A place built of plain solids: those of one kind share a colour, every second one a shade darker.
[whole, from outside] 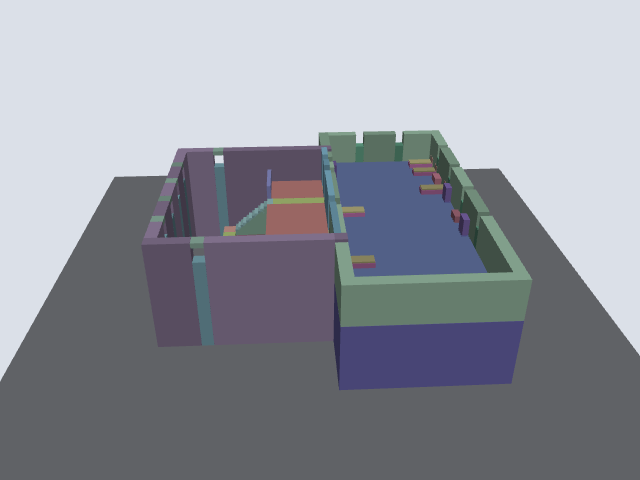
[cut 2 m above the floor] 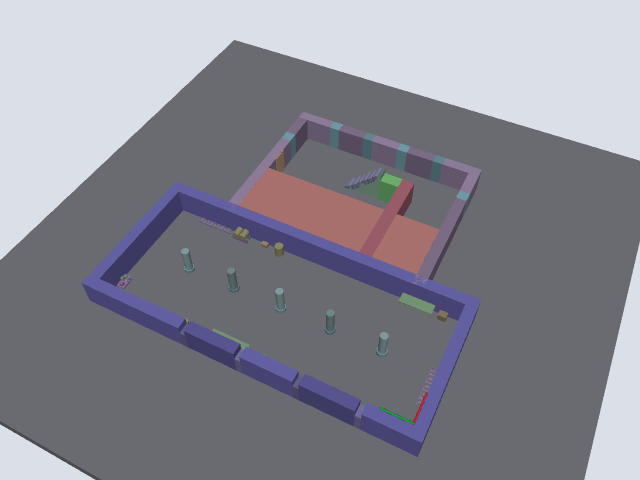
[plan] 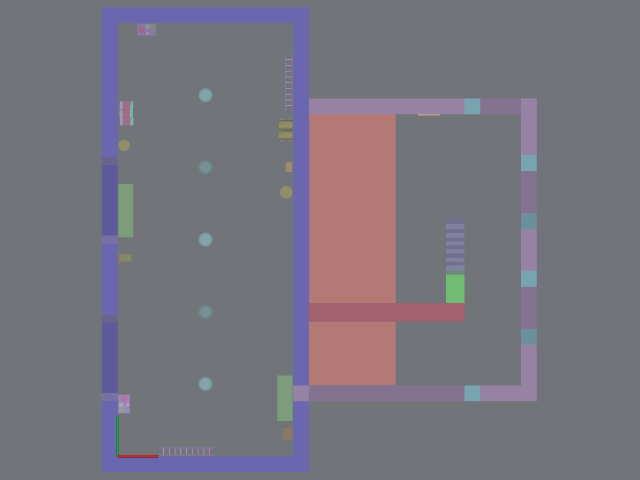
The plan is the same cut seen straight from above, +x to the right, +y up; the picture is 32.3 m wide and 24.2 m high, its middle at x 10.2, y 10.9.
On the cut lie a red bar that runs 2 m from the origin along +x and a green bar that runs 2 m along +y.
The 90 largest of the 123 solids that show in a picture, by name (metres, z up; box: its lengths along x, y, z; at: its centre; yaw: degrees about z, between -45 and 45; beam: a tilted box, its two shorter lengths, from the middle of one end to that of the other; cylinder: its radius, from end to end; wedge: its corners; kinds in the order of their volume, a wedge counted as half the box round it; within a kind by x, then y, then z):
{
 "floor_gallery_1": {"box": [4.38, 3.21, 5.34], "at": [11.84, 5.18, 2.37]},
 "floor_gallery_2": {"box": [4.38, 9.52, 5.34], "at": [11.84, 12.48, 2.37]},
 "wall_undercroft_1": {"box": [0.8, 3.58, 5.03], "at": [-0.4, 0.99, 2.21]},
 "wall_undercroft_2": {"box": [0.8, 3.57, 5.03], "at": [-0.4, 4.97, 2.21]},
 "wall_undercroft_3": {"box": [0.8, 3.57, 5.03], "at": [-0.4, 8.94, 2.21]},
 "wall_undercroft_4": {"box": [0.8, 3.57, 5.03], "at": [-0.4, 12.9, 2.21]},
 "wall_undercroft_5": {"box": [0.8, 7.55, 5.03], "at": [-0.4, 18.86, 2.21]},
 "wall_undercroft_6": {"box": [10.45, 0.8, 5.03], "at": [4.42, -0.4, 2.21]},
 "wall_undercroft_7": {"box": [10.45, 0.8, 5.03], "at": [4.42, 22.24, 2.21]},
 "wall_undercroft_8": {"box": [0.8, 23.44, 5.03], "at": [9.25, 10.92, 2.21]},
 "wall_vestibule_1": {"box": [0.8, 0.8, 8.04], "at": [9.25, 3.17, 3.72]},
 "wall_vestibule_2": {"box": [0.8, 0.8, 8.04], "at": [9.25, 17.64, 3.72]},
 "wall_vestibule_3": {"box": [8.63, 0.8, 8.04], "at": [13.17, 3.17, 3.72]},
 "wall_vestibule_4": {"box": [8.63, 0.8, 8.04], "at": [13.17, 17.64, 3.72]},
 "wall_vestibule_5": {"box": [2.85, 0.8, 8.04], "at": [19.71, 3.17, 3.72]},
 "wall_vestibule_6": {"box": [2.85, 0.8, 8.04], "at": [19.71, 17.64, 3.72]},
 "wall_vestibule_7": {"box": [0.8, 2.86, 8.04], "at": [20.73, 4.2, 3.72]},
 "wall_vestibule_8": {"box": [0.8, 2.12, 8.04], "at": [20.73, 7.49, 3.72]},
 "wall_vestibule_9": {"box": [0.8, 2.12, 8.04], "at": [20.73, 10.41, 3.72]},
 "wall_vestibule_10": {"box": [0.8, 2.12, 8.04], "at": [20.73, 13.32, 3.72]},
 "wall_vestibule_11": {"box": [0.8, 2.86, 8.04], "at": [20.73, 16.61, 3.72]},
 "wall_dorter_1": {"box": [0.8, 3.51, 2.8], "at": [-0.4, 0.95, 6.14]},
 "wall_dorter_2": {"box": [0.8, 3.42, 2.8], "at": [-0.4, 4.97, 6.14]},
 "wall_dorter_3": {"box": [0.8, 3.42, 2.8], "at": [-0.4, 8.94, 6.14]},
 "wall_dorter_4": {"box": [0.8, 3.42, 2.8], "at": [-0.4, 12.9, 6.14]},
 "wall_dorter_5": {"box": [0.8, 7.48, 2.8], "at": [-0.4, 18.9, 6.14]},
 "wall_dorter_6": {"box": [3.16, 0.8, 2.8], "at": [0.78, -0.4, 6.14]},
 "wall_dorter_7": {"box": [2.73, 0.8, 2.8], "at": [4.42, -0.4, 6.14]},
 "wall_dorter_8": {"box": [10.45, 0.8, 2.8], "at": [4.42, 22.24, 6.14]},
 "wall_dorter_9": {"box": [3.16, 0.8, 2.8], "at": [8.07, -0.4, 6.14]},
 "wall_dorter_10": {"box": [0.8, 5.5, 2.8], "at": [9.25, 1.95, 6.14]},
 "wall_dorter_11": {"box": [0.8, 1.13, 2.8], "at": [9.25, 6.22, 6.14]},
 "wall_dorter_12": {"box": [0.8, 4.28, 2.8], "at": [9.25, 9.87, 6.14]},
 "wall_dorter_13": {"box": [0.8, 9.68, 2.8], "at": [9.25, 17.8, 6.14]},
 "floor_dorter_1": {"box": [8.85, 21.84, 0.4], "at": [4.42, 10.92, 4.84]},
 "wall_vestibule_under_light_1": {"box": [0.8, 0.8, 6.69], "at": [17.88, 3.17, 3.04]},
 "wall_vestibule_under_light_2": {"box": [0.8, 0.8, 6.69], "at": [17.88, 17.64, 3.04]},
 "wall_vestibule_under_light_3": {"box": [0.8, 0.8, 6.69], "at": [20.73, 6.03, 3.04]},
 "wall_vestibule_under_light_4": {"box": [0.8, 0.8, 6.69], "at": [20.73, 8.95, 3.04]},
 "wall_vestibule_under_light_5": {"box": [0.8, 0.8, 6.69], "at": [20.73, 11.86, 3.04]},
 "wall_vestibule_under_light_6": {"box": [0.8, 0.8, 6.69], "at": [20.73, 14.78, 3.04]},
 "mass_under_upper_1": {"box": [7.84, 0.94, 2.71], "at": [13.57, 7.25, 1.05]},
 "wall_wallhead_1": {"box": [0.45, 1.58, 3.0], "at": [9.43, 3.91, 6.24]},
 "wall_wallhead_2": {"box": [0.45, 1.13, 3.0], "at": [9.43, 6.22, 6.24]},
 "wall_wallhead_3": {"box": [0.45, 4.28, 3.0], "at": [9.43, 9.87, 6.24]},
 "wall_wallhead_4": {"box": [0.45, 4.73, 3.0], "at": [9.43, 15.32, 6.24]},
 "fill_under_steps_1": {"wedge": [[14.01, 6.78, 2.41], [14.01, 6.78, 4.82], [14.01, 7.72, 2.41], [14.01, 7.72, 4.82], [16.77, 6.78, 2.41], [16.77, 6.78, 2.47], [16.77, 7.72, 2.41], [16.77, 7.72, 2.47]]},
 "fill_under_steps_2": {"wedge": [[16.55, 9.15, -0.3], [16.55, 9.15, 2.44], [16.55, 12.07, -0.3], [16.55, 12.07, -0.24], [17.49, 9.15, -0.3], [17.49, 9.15, 2.44], [17.49, 12.07, -0.3], [17.49, 12.07, -0.24]]},
 "mass_under_head_1": {"box": [0.94, 1.43, 2.71], "at": [17.02, 8.44, 1.05]},
 "pier_undercroft_1": {"cylinder": 0.27, "from": [4.42, 3.64, 0.29], "to": [4.42, 3.64, 2.72]},
 "pier_undercroft_2": {"cylinder": 0.27, "from": [4.42, 7.28, 0.23], "to": [4.42, 7.28, 2.72]},
 "pier_undercroft_3": {"cylinder": 0.27, "from": [4.42, 10.92, 0.24], "to": [4.42, 10.92, 2.72]},
 "pier_undercroft_4": {"cylinder": 0.27, "from": [4.42, 14.56, 0.23], "to": [4.42, 14.56, 2.72]},
 "pier_undercroft_5": {"cylinder": 0.27, "from": [4.42, 18.2, 0.24], "to": [4.42, 18.2, 2.72]},
 "bed_frame_dorter_1": {"box": [1.92, 0.78, 0.33], "at": [0.99, 2.79, 5.2]},
 "bed_frame_dorter_2": {"box": [1.96, 0.83, 0.36], "at": [1.01, 1.15, 5.22]},
 "bed_frame_dorter_3": {"box": [1.99, 0.83, 0.37], "at": [1.02, 6.31, 5.23]},
 "bed_frame_dorter_4": {"box": [2.0, 0.86, 0.32], "at": [7.82, 9.72, 5.2]},
 "bed_frame_dorter_5": {"box": [1.86, 0.82, 0.36], "at": [7.89, 16.7, 5.22]},
 "wall_dorter_under_light_1": {"box": [0.8, 0.55, 1.75], "at": [-0.4, 14.89, 5.62]},
 "wall_dorter_under_light_2": {"box": [0.7, 0.8, 1.75], "at": [2.71, -0.4, 5.62]},
 "wall_dorter_under_light_3": {"box": [0.7, 0.8, 1.75], "at": [6.14, -0.4, 5.62]},
 "wall_undercroft_under_light_1": {"box": [0.8, 0.4, 1.75], "at": [-0.4, 2.98, 0.57]},
 "wall_undercroft_under_light_2": {"box": [0.8, 0.4, 1.75], "at": [-0.4, 6.95, 0.57]},
 "wall_undercroft_under_light_3": {"box": [0.8, 0.4, 1.75], "at": [-0.4, 10.92, 0.57]},
 "wall_undercroft_under_light_4": {"box": [0.8, 0.4, 1.75], "at": [-0.4, 14.89, 0.57]},
 "floor_head_the_stone_1": {"box": [3.94, 0.94, 0.3], "at": [11.62, 7.25, 4.89]},
 "floor_head_the_stone_2": {"box": [0.94, 1.0, 0.3], "at": [17.02, 8.23, 2.56]},
 "wall_vestibule_over_light_1": {"box": [0.8, 0.8, 0.35], "at": [17.88, 3.17, 7.57]},
 "wall_vestibule_over_light_2": {"box": [0.8, 0.8, 0.35], "at": [17.88, 17.64, 7.57]},
 "wall_vestibule_over_light_3": {"box": [0.8, 0.8, 0.35], "at": [20.73, 6.03, 7.57]},
 "wall_vestibule_over_light_4": {"box": [0.8, 0.8, 0.35], "at": [20.73, 8.95, 7.57]},
 "wall_vestibule_over_light_5": {"box": [0.8, 0.8, 0.35], "at": [20.73, 11.86, 7.57]},
 "wall_vestibule_over_light_6": {"box": [0.8, 0.8, 0.35], "at": [20.73, 14.78, 7.57]},
 "parapet_gallery_1": {"box": [0.3, 3.22, 1.05], "at": [13.88, 5.18, 5.57]},
 "aumbry_carcase_dorter_1": {"box": [0.45, 0.93, 1.14], "at": [0.26, 7.76, 5.7]},
 "aumbry_carcase_dorter_2": {"box": [0.44, 1.0, 1.19], "at": [0.26, 12.91, 5.72]},
 "bed_pallet_dorter_1": {"box": [1.8, 0.72, 0.11], "at": [1.02, 2.79, 5.42]},
 "bed_pallet_dorter_2": {"box": [1.84, 0.77, 0.11], "at": [1.04, 1.15, 5.46]},
 "bed_pallet_dorter_3": {"box": [1.87, 0.77, 0.11], "at": [1.05, 6.31, 5.47]},
 "bed_pallet_dorter_4": {"box": [1.88, 0.8, 0.11], "at": [7.79, 9.72, 5.42]},
 "bed_pallet_dorter_5": {"box": [1.74, 0.76, 0.11], "at": [7.86, 16.7, 5.45]},
 "chest_dorter_1": {"box": [0.49, 1.08, 0.51], "at": [0.28, 10.89, 5.3]},
 "chest_dorter_2": {"box": [0.55, 1.09, 0.53], "at": [0.3, 4.41, 5.3]},
 "cask_undercroft_1": {"cylinder": 0.28, "from": [0.32, 15.67, 0.0], "to": [0.32, 15.67, 0.81]},
 "cask_undercroft_2": {"cylinder": 0.32, "from": [8.49, 13.31, 0.0], "to": [8.49, 13.31, 0.84]},
 "floor_turn_1": {"box": [1.55, 0.94, 0.3], "at": [16.72, 7.25, 2.56]},
 "crate_undercroft_1": {"box": [0.48, 0.57, 0.52], "at": [8.58, 1.14, 0.21]},
 "door_leaf_far_1": {"box": [1.1, 0.06, 2.15], "at": [15.69, 17.21, 1.02]},
 "table_top_undercroft_1": {"box": [0.76, 2.69, 0.06], "at": [0.41, 12.38, 0.7]}
}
